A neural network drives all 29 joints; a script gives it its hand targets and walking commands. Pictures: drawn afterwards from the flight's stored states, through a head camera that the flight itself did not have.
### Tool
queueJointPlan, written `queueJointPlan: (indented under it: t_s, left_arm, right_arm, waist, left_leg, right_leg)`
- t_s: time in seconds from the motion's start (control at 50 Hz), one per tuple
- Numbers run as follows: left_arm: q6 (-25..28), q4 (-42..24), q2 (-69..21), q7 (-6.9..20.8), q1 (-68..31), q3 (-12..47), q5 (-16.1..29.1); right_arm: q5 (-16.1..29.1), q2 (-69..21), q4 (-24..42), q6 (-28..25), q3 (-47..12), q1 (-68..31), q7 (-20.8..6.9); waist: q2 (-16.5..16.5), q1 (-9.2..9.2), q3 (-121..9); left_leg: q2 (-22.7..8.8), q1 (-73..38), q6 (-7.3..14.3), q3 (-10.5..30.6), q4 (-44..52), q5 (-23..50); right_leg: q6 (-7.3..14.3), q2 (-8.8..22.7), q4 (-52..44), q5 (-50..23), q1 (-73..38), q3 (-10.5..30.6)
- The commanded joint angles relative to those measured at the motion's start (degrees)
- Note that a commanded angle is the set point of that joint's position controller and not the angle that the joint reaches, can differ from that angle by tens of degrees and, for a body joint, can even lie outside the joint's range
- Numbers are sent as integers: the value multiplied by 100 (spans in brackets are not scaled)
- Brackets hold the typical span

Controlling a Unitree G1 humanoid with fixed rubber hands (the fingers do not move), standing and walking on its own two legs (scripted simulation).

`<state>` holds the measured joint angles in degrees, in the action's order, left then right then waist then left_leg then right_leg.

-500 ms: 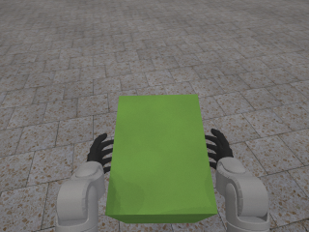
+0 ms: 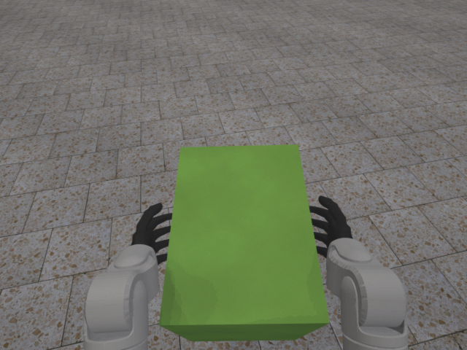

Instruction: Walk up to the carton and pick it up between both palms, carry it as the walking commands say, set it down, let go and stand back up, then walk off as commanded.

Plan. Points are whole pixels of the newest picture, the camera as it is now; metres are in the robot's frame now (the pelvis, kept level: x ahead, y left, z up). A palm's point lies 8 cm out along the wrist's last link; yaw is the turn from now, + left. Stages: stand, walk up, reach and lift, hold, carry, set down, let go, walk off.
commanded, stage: carry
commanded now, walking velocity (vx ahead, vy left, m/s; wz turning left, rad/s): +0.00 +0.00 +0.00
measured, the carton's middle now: (241, 249) +0.29 -0.01 +0.04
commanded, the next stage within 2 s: none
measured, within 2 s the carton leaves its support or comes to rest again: neither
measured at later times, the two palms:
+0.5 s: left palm (162, 254) +0.25 +0.11 +0.10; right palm (353, 249) +0.24 -0.17 +0.10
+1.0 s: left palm (192, 340) +0.14 +0.06 +0.07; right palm (400, 300) +0.17 -0.22 +0.09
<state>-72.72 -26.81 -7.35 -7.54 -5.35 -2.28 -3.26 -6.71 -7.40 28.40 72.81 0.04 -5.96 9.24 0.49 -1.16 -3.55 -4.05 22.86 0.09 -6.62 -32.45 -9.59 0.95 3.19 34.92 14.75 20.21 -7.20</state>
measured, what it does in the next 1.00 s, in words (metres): steps to the right: left foot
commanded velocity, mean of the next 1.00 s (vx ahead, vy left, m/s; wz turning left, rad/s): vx -0.21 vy -0.17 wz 0.00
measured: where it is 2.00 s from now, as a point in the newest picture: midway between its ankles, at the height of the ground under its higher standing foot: outside the picture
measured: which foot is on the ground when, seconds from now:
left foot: down 0.00-0.56, up 0.58-0.90, down 0.92-1.00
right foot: down 0.00-0.92, up 0.94-1.00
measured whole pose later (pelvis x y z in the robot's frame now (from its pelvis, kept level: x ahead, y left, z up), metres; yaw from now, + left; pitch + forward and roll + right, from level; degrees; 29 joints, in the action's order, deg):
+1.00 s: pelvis -0.10 -0.10 +0.00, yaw +6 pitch +2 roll +0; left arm -71.5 -27.6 -7.4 -8.0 -5.2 -2.4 -3.2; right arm -6.6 -7.4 28.2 71.3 -0.2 -6.5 9.1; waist -1.8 -1.1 0.6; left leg -5.8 19.5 -0.9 -6.1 -38.1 -20.4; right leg 1.9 -0.9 48.9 23.1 33.4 -10.2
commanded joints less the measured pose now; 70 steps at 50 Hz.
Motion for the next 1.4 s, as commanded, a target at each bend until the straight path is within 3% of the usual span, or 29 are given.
queueJointPlan:
  t_s: [0.0,0.14,0.24,0.38,0.48,0.52,0.54,0.58,0.6,0.66,0.78,0.82,0.84,0.86,0.88,0.9,0.92,0.94,0.98,1.06,1.14,1.16,1.18,1.2,1.22,1.26,1.28,1.32,1.38]
  left_arm:
    - [223,-699,-4562,606,-2817,3271,1696]
    - [406,-543,-4565,624,-2803,3196,1629]
    - [311,-1019,-4804,598,-2565,3467,1852]
    - [169,-1211,-4778,576,-2799,3578,1976]
    - [95,-1051,-4716,616,-2805,3366,1941]
    - [72,-954,-4508,609,-2660,3144,1841]
    - [90,-930,-4556,614,-2468,3108,1810]
    - [125,-986,-4635,651,-2746,3064,1896]
    - [161,-1036,-4657,658,-2835,3081,1949]
    - [195,-984,-4727,675,-2652,3102,1929]
    - [375,-1431,-5087,612,-2661,3403,2106]
    - [456,-1680,-5178,605,-2746,3592,2201]
    - [473,-1760,-5188,580,-2777,3675,2220]
    - [486,-1815,-5162,576,-2970,3788,2240]
    - [478,-1849,-5161,596,-2933,3841,2252]
    - [516,-2000,-5090,583,-3117,3860,2277]
    - [503,-1769,-5196,563,-2980,3844,2234]
    - [533,-2033,-5274,597,-3380,4050,2351]
    - [546,-1775,-5318,608,-3275,3910,2244]
    - [355,-1507,-4812,559,-3017,3783,2100]
    - [296,-1722,-4743,538,-2891,3767,2090]
    - [276,-1612,-4687,538,-2762,3683,2048]
    - [302,-1717,-4676,557,-2801,3655,2055]
    - [302,-1682,-4691,573,-2716,3612,2035]
    - [353,-1747,-4779,600,-2651,3568,2070]
    - [452,-1685,-4889,691,-2565,3387,1955]
    - [465,-1605,-5005,710,-2701,3359,1984]
    - [516,-1467,-5094,789,-2605,3339,2012]
    - [439,-1179,-4952,807,-2283,3191,1941]
  right_arm:
    - [1919,-4741,228,-279,-2936,-2266,-701]
    - [1854,-4720,91,-460,-2925,-2231,-710]
    - [2077,-5012,673,-388,-3241,-2147,-676]
    - [2042,-5044,641,-227,-3126,-2052,-633]
    - [2057,-5014,650,-150,-3240,-2268,-617]
    - [2072,-4943,682,-110,-3325,-2305,-592]
    - [2112,-4843,756,-121,-3366,-2496,-581]
    - [2185,-5005,704,-152,-3309,-2844,-560]
    - [2217,-5235,647,-170,-3359,-2775,-558]
    - [2214,-5238,633,-224,-3399,-2543,-513]
    - [2340,-5269,1164,-384,-3482,-2528,-547]
    - [2369,-5258,1321,-472,-3436,-2440,-600]
    - [2368,-5319,1238,-491,-3414,-2300,-643]
    - [2343,-5356,1135,-535,-3316,-2135,-669]
    - [2331,-5260,1205,-592,-3253,-2201,-683]
    - [2313,-5369,1156,-613,-3191,-2040,-690]
    - [2289,-5409,1090,-575,-3192,-1947,-722]
    - [2280,-5421,1134,-609,-3133,-2090,-770]
    - [2360,-5449,1073,-608,-3210,-2276,-842]
    - [2021,-4960,680,-427,-2966,-1844,-713]
    - [2084,-5039,803,-365,-3109,-1882,-674]
    - [2112,-4990,812,-354,-3152,-1895,-669]
    - [2086,-5001,863,-375,-3176,-1830,-651]
    - [2097,-5034,1047,-391,-3266,-1890,-656]
    - [2197,-5065,1206,-434,-3399,-2191,-677]
    - [2371,-5457,1322,-486,-3695,-2645,-728]
    - [2417,-5704,1240,-498,-3722,-2803,-742]
    - [2455,-5748,1278,-543,-3800,-2782,-735]
    - [2385,-5470,1246,-432,-3761,-2670,-665]
  waist:
    - [7,86,-1349]
    - [-69,82,-1527]
    - [130,43,-1597]
    - [1042,-6,-1232]
    - [366,40,-829]
    - [-1727,69,-575]
    - [-1857,170,-477]
    - [-994,201,-376]
    - [-911,235,-508]
    - [-677,98,-1112]
    - [-1029,156,-1771]
    - [-970,101,-2093]
    - [-818,-2,-2185]
    - [-12,-111,-2146]
    - [2086,-29,-2096]
    - [1982,-67,-1696]
    - [1195,-46,-1331]
    - [1104,-71,-1019]
    - [928,-6,-1010]
    - [1423,70,-1033]
    - [2126,214,-1402]
    - [1661,241,-1486]
    - [327,143,-1533]
    - [-1637,-15,-1506]
    - [-2130,82,-1497]
    - [-1326,326,-1349]
    - [-1297,331,-1439]
    - [-1414,203,-1549]
    - [-1400,173,-1492]
  left_leg:
    - [-535,-636,28,802,1041,-768]
    - [-528,-659,81,763,887,-303]
    - [-1076,-973,173,1081,528,1447]
    - [-2050,-601,646,1928,1303,160]
    - [-1277,533,125,998,510,-578]
    - [0,1066,-282,-23,-1396,-1857]
    - [325,783,-271,130,-2940,-2884]
    - [301,687,-128,579,-3665,-2412]
    - [318,794,-133,494,-3828,-2159]
    - [223,937,-228,320,-3653,-2045]
    - [232,78,-108,-145,-1291,-2196]
    - [178,-806,-22,-303,87,-1635]
    - [-28,-1675,15,-281,1004,-781]
    - [-816,-2628,252,579,1367,-494]
    - [-2654,-2614,992,3006,1309,1262]
    - [-3517,-1853,1709,3420,1406,2206]
    - [-3207,-1430,1571,2460,1422,1871]
    - [-2962,-962,1425,2017,1384,1479]
    - [-2077,-1175,814,1091,978,1775]
    - [-1873,-1299,602,941,444,4010]
    - [-1817,-1107,239,796,-70,3566]
    - [-1494,-908,-45,560,-462,2686]
    - [-902,-157,-303,155,-1151,275]
    - [27,903,-654,-41,-2283,-2976]
    - [180,862,-544,329,-3368,-3712]
    - [297,392,-294,585,-4199,-2836]
    - [307,488,-319,523,-4313,-2376]
    - [255,653,-390,483,-4047,-2012]
    - [294,337,-362,172,-3338,-2208]
  right_leg:
    - [71,413,-1153,232,-236,769]
    - [96,402,-1002,-220,-505,727]
    - [-10,240,-276,-804,-259,518]
    - [-171,80,829,1241,559,344]
    - [105,316,-424,586,-297,703]
    - [650,1564,-2063,-551,-173,2144]
    - [943,1707,-2144,-721,385,2014]
    - [657,1261,-2194,-11,531,1308]
    - [667,1164,-1999,-305,216,1119]
    - [743,1003,-1294,-2718,-917,819]
    - [824,1002,-1210,-3318,-1568,1091]
    - [482,921,-1379,-2900,-1365,881]
    - [159,793,-1391,-2643,-880,590]
    - [-284,437,-933,-2106,221,296]
    - [-497,-89,785,785,1417,255]
    - [-571,-279,2699,1971,1733,855]
    - [-379,-93,3544,1851,1665,1498]
    - [-175,21,3700,1488,1799,1578]
    - [-248,-26,3701,956,1897,1349]
    - [-410,-80,2130,1323,1233,624]
    - [-225,-75,-403,843,-184,288]
    - [-164,-107,-979,354,-537,466]
    - [36,462,-1334,-1861,-989,1216]
    - [526,1686,-1271,-4589,-1262,2806]
    - [897,1655,-967,-5044,-901,2493]
    - [706,1054,-1436,-2269,-95,1691]
    - [611,890,-1528,-1329,-358,1475]
    - [544,654,-1357,-1181,-797,1236]
    - [685,728,-1630,-1351,-751,1619]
